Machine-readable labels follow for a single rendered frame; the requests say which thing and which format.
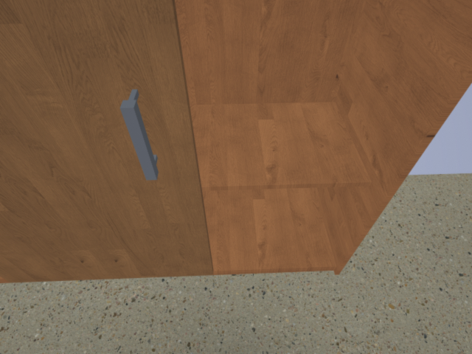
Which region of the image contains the handle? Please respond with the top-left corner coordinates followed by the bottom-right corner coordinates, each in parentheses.
top-left (120, 89), bottom-right (159, 180)

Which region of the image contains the wardrobe door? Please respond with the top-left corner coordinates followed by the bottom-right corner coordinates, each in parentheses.
top-left (0, 0), bottom-right (213, 282)

